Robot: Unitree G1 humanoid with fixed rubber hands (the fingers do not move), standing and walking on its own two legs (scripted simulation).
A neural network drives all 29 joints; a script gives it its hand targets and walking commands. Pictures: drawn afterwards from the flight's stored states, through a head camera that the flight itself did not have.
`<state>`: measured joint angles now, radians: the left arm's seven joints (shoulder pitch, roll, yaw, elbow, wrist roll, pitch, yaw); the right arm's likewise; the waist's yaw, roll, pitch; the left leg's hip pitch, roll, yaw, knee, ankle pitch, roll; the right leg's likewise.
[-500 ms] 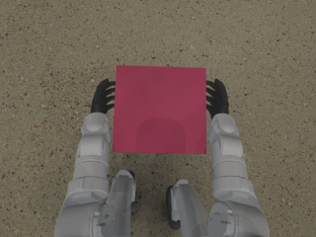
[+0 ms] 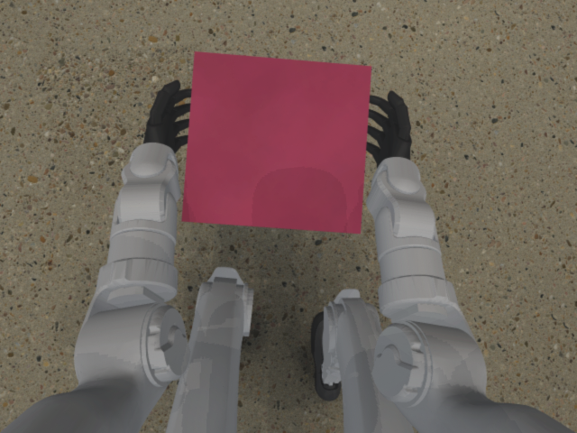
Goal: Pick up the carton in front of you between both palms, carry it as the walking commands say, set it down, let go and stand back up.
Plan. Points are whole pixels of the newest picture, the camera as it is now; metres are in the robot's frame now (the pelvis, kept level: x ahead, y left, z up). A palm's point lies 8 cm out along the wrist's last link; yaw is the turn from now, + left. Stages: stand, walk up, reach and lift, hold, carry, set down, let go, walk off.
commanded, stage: set down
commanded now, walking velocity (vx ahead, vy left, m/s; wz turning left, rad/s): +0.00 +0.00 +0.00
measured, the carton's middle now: (277, 161) +0.47 +0.07 -0.18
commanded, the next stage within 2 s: none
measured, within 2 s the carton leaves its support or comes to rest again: rests again in 1.08 s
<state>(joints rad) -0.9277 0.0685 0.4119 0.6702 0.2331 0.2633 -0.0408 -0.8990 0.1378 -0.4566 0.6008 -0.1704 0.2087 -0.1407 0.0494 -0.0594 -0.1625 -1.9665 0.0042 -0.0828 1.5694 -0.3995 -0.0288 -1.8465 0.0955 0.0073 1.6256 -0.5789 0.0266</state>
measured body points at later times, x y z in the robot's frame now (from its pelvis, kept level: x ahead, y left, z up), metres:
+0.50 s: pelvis -0.03 +0.01 -0.11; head +0.31 +0.08 +0.18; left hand +0.49 +0.24 -0.26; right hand +0.51 -0.06 -0.25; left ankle +0.11 +0.13 -0.50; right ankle +0.06 -0.12 -0.50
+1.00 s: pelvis -0.03 +0.00 -0.16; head +0.33 +0.05 +0.11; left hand +0.49 +0.25 -0.33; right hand +0.52 -0.06 -0.32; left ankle +0.11 +0.13 -0.50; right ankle +0.06 -0.12 -0.50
